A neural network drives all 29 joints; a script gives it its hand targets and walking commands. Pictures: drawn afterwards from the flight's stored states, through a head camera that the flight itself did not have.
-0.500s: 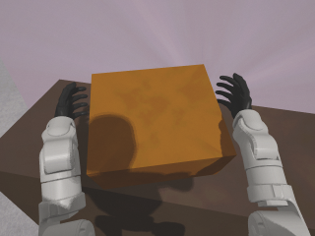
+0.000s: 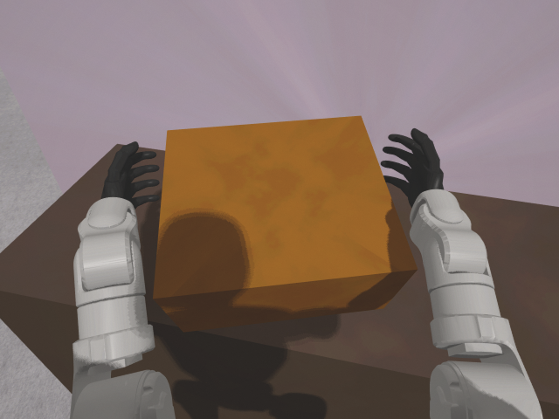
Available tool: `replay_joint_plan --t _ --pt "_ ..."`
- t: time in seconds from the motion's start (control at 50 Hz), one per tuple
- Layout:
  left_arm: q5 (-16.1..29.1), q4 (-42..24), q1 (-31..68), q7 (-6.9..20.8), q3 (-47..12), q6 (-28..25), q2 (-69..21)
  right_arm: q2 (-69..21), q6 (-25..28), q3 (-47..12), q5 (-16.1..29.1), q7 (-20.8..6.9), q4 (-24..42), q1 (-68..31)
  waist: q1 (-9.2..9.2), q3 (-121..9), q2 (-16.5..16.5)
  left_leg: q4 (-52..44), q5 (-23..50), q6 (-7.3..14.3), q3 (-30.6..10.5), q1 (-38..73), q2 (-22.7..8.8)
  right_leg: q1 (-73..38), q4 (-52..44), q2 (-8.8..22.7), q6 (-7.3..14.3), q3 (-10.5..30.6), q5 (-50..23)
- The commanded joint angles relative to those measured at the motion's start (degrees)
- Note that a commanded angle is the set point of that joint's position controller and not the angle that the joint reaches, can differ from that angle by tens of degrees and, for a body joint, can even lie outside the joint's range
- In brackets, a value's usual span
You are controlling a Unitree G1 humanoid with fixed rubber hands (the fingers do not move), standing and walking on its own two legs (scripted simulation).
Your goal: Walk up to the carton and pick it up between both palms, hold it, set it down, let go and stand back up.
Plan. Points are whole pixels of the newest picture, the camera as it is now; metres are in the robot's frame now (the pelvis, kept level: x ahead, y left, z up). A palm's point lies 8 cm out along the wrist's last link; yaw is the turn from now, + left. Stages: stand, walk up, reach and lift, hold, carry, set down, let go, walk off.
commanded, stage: hold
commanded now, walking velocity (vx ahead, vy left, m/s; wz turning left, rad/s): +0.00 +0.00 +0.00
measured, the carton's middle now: (275, 219) +0.39 +0.00 +0.10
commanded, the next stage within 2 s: none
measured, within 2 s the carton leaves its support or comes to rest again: neither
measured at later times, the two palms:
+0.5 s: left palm (126, 203) +0.35 +0.21 +0.17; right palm (421, 191) +0.36 -0.20 +0.19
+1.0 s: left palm (121, 193) +0.36 +0.21 +0.19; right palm (420, 180) +0.36 -0.19 +0.20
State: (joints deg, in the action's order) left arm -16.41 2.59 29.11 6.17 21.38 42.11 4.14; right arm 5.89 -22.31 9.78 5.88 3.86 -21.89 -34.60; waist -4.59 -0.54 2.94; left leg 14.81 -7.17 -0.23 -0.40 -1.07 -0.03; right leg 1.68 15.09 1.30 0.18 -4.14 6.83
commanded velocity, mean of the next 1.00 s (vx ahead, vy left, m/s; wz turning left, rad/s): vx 0.00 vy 0.00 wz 0.00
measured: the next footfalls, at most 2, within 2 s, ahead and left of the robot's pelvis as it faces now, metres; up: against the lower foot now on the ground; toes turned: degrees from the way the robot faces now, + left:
none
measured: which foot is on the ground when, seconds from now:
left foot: down 0.00-1.00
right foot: down 0.00-1.00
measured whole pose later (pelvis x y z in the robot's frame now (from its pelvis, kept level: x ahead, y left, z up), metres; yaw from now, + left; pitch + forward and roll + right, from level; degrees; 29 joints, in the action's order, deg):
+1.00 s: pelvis +0.00 +0.00 +0.00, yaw +0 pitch -5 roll +0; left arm -16.6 8.3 33.0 6.6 22.2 40.4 5.3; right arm 6.1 -21.3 10.9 4.5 3.6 -26.5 -38.3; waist -4.5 -1.4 2.8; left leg 14.7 -6.8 -0.2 -0.3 -2.7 -0.1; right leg 3.0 14.8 1.2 0.2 -4.0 6.5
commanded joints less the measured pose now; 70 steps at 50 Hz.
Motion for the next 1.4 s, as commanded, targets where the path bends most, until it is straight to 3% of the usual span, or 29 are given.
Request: replay_joint_plan --t 0.0,0.14,0.2,0.3,0.34,0.38,0.44,0.56,0.6,0.62,0.64,0.7,0.78,0.88,0.94,0.96,1.0,1.08,1.16,1.2,1.26,1.3,1.34,1.38 --pt "10.5 -3.2 38.0 10.2 -21.9 -4.8 -18.6 -20.3 2.4 -17.9 4.4 -9.9 7.6 -33.4 -0.76 -13.6 -2.3 -4.4 -5.3 -0.3 3.6 -6.8 2.9 -7.0 -2.0 -1.8 0.2 0.5 4.2" --pt "9.5 0.1 37.0 10.2 -20.1 -5.5 -18.7 -20.5 2.8 -17.6 4.2 -10.2 3.7 -33.7 0.22 -14.4 -2.0 -3.7 -1.8 -0.1 3.9 -5.8 2.5 -7.7 -1.8 -2.0 0.1 0.2 1.5" --pt "10.6 -4.4 38.1 10.0 -21.0 -5.9 -18.5 -20.4 3.0 -18.5 5.3 -10.0 6.4 -33.0 0.08 -16.8 -2.9 -2.4 3.1 -1.0 3.8 -3.9 3.0 -8.5 -0.9 -2.5 -0.4 -0.2 -2.9" --pt "11.8 -11.3 30.7 9.2 -24.9 -5.2 -20.4 -19.1 3.3 -22.7 8.7 -8.8 12.2 -28.3 -1.31 -20.0 -4.2 1.4 18.2 -3.0 2.6 1.9 2.5 -10.9 0.5 -3.5 -0.5 -1.1 -16.5" --pt "12.6 -17.1 30.7 9.1 -27.1 -5.0 -20.2 -18.6 3.3 -23.7 9.7 -8.4 15.1 -26.1 -2.13 -21.3 -6.0 2.3 23.3 -4.2 2.4 4.5 2.1 -10.8 0.9 -3.4 -0.5 -1.7 -19.6" --pt "12.2 -17.2 25.8 9.0 -27.4 -3.7 -19.9 -16.8 2.6 -24.1 10.2 -8.1 17.2 -23.6 -2.98 -19.2 -5.5 3.0 27.1 -4.8 1.5 6.1 1.7 -10.5 0.7 -4.0 -0.4 -2.1 -20.8" --pt "12.5 -22.2 25.7 8.8 -28.9 -2.9 -18.9 -16.5 2.3 -24.8 11.0 -7.5 21.0 -22.9 -2.8 -20.2 -5.7 2.8 26.4 -4.9 1.4 6.7 2.0 -10.8 0.5 -3.6 -0.1 -1.6 -20.1" --pt "11.7 -22.0 23.3 8.8 -26.9 -1.3 -16.7 -16.0 1.1 -25.1 11.4 -7.3 22.7 -23.2 -1.37 -16.5 -4.2 0.9 21.1 -4.1 2.0 4.1 1.8 -11.1 0.1 -2.9 -0.1 -0.6 -17.8" --pt "11.3 -18.6 22.9 9.2 -26.0 -0.8 -16.8 -16.9 0.5 -24.7 10.7 -7.1 20.2 -22.6 -1.53 -13.0 -3.2 0.3 18.1 -3.6 2.3 2.6 2.1 -11.2 -0.5 -2.7 0.0 -0.5 -16.1" --pt "11.7 -20.6 23.6 9.3 -26.3 -1.1 -16.9 -17.3 0.4 -25.1 10.8 -7.3 21.0 -23.4 -0.95 -14.8 -2.9 0.1 17.7 -3.5 2.0 2.6 1.5 -11.7 -0.4 -2.8 0.2 -0.4 -15.7" --pt "11.4 -18.5 24.1 9.4 -25.5 -1.0 -17.0 -17.4 0.2 -24.1 10.4 -7.3 20.1 -23.6 -1.58 -13.3 -3.0 -0.2 15.1 -3.0 2.4 1.5 2.1 -10.9 -0.7 -2.6 0.3 -0.1 -14.3" --pt "10.5 -13.9 26.8 9.8 -23.9 -1.4 -16.9 -18.9 0.3 -23.7 9.4 -7.7 17.9 -27.5 -0.26 -12.6 -2.1 -2.0 6.6 -1.5 3.1 -1.9 2.5 -10.1 -1.3 -1.9 0.4 0.6 -7.7" --pt "10.4 -8.1 32.9 10.1 -22.5 -3.0 -17.7 -20.8 1.1 -20.6 6.4 -8.6 12.1 -30.2 -0.35 -11.9 -1.7 -3.8 -1.8 -0.4 3.6 -5.3 3.0 -7.8 -2.1 -1.4 0.2 1.3 0.5" --pt "10.5 -2.4 37.4 10.5 -21.5 -4.7 -18.2 -21.2 2.3 -18.7 4.6 -9.3 6.8 -33.8 -0.41 -14.2 -1.7 -4.2 -5.4 0.0 3.6 -6.4 2.9 -7.0 -2.1 -1.4 0.0 1.0 4.0" --pt "11.0 -3.3 40.3 10.5 -22.2 -5.9 -19.1 -22.3 3.1 -18.3 4.5 -9.4 6.8 -35.3 -0.68 -16.6 -1.7 -3.3 -3.0 0.0 3.6 -5.8 3.1 -7.2 -2.2 -1.4 -0.1 1.0 2.2" --pt "10.0 0.2 40.1 10.6 -20.4 -5.9 -18.1 -22.0 2.7 -17.7 3.7 -9.4 4.1 -34.9 -0.23 -14.7 -1.3 -3.9 -4.0 0.1 3.8 -6.0 2.8 -7.0 -2.6 -1.2 -0.3 0.8 3.2" --pt "10.1 0.5 39.4 10.7 -20.8 -5.9 -18.9 -21.4 3.1 -16.9 4.1 -9.5 3.3 -35.0 -0.7 -15.4 -2.8 -3.6 -3.2 -0.3 4.0 -5.8 2.9 -7.1 -2.1 -1.6 -0.1 0.6 2.5" --pt "10.2 -1.5 37.1 10.4 -21.0 -6.0 -18.1 -20.8 3.2 -18.5 5.4 -8.9 6.1 -33.6 -0.54 -17.2 -2.4 -1.5 5.8 -1.1 4.0 -3.4 2.9 -9.0 -0.9 -2.2 -0.6 -0.5 -5.8" --pt "11.5 -8.4 33.5 9.9 -23.9 -5.4 -19.3 -18.7 2.5 -20.3 8.1 -8.8 7.6 -28.4 -1.75 -18.0 -5.2 0.8 17.0 -3.3 2.9 2.2 2.2 -8.3 -0.1 -3.5 -0.4 -1.6 -11.8" --pt "12.2 -13.2 31.2 9.6 -26.2 -4.7 -20.3 -17.7 2.8 -22.4 9.6 -8.5 12.1 -27.6 -2.4 -20.4 -6.1 1.8 23.8 -4.2 2.3 5.5 1.7 -9.3 0.3 -3.8 0.0 -1.8 -16.3" --pt "12.8 -19.6 28.4 8.9 -28.5 -4.0 -19.6 -16.6 2.8 -23.8 10.9 -8.0 17.9 -25.5 -2.34 -21.6 -6.5 3.4 28.2 -5.2 1.4 7.3 1.7 -9.6 0.6 -4.0 -0.1 -1.8 -18.0" --pt "12.6 -21.4 25.7 8.3 -28.5 -3.0 -19.0 -15.5 2.3 -24.0 11.5 -8.0 19.7 -24.5 -2.21 -19.8 -6.2 3.4 28.3 -5.1 1.0 6.6 1.5 -9.2 0.6 -4.0 -0.1 -1.5 -17.8" --pt "11.6 -18.6 23.4 8.3 -26.8 -1.9 -17.1 -14.9 1.5 -24.0 11.2 -7.9 18.8 -23.7 -1.78 -15.3 -4.2 1.8 22.6 -4.2 1.5 4.3 1.9 -9.2 -0.2 -3.5 0.0 -0.9 -15.1" --pt "11.5 -21.5 24.3 8.6 -27.1 -1.8 -17.5 -16.3 1.4 -24.5 10.7 -7.9 20.1 -23.4 -1.4 -16.4 -4.0 0.7 20.8 -4.1 1.9 3.8 1.6 -10.3 -0.1 -3.1 0.3 -0.6 -15.9"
